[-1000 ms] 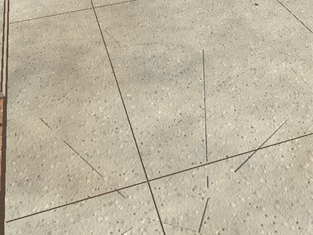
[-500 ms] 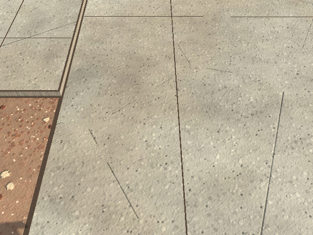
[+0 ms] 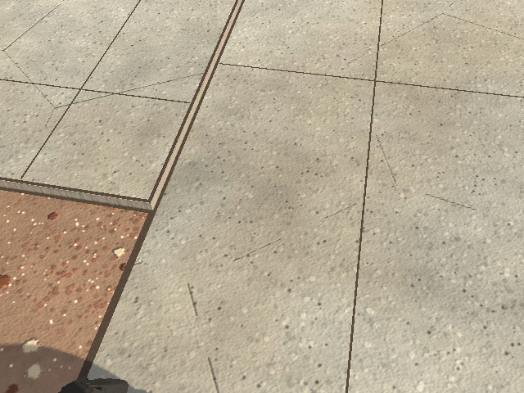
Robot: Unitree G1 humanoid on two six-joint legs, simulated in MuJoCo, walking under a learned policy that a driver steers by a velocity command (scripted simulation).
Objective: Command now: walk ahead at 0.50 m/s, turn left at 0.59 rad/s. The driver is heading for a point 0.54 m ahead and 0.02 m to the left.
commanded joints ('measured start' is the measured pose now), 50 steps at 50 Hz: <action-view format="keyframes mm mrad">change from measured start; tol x32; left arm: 1 198 141 57 -13 -8 12 10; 50 412 127 49 230 -24 16 21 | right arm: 1 -1 -103 -9 -83 -17 -5 4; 19 -440 -10 37 -246 -37 32 84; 26 51 -210 -34 -132 -24 16 7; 50 116 53 63 127 36 -13 -29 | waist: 1 101 -70 -104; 20 124 -100 43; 25 6 253 -341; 38 112 63 1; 50 119 -232 -305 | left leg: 1 -495 106 56 391 80 0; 20 -405 149 287 -198 330 17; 23 -54 39 301 -319 275 90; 25 546 507 -389 -417 230 258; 31 19 365 26 -625 613 107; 46 168 331 197 -434 1209 67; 48 117 276 211 -247 1044 15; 50 -141 69 213 132 -67 -37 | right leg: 1 480 -392 583 -319 -401 -152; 22 517 -287 -205 -115 803 -80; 26 -231 -30 -29 816 -400 4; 47 143 9 -62 -92 54 -64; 50 614 -416 348 -85 1126 -338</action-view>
